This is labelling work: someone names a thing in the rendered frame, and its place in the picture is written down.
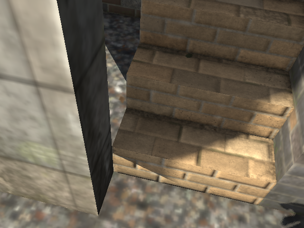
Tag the stairs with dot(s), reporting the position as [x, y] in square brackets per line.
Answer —
[207, 91]

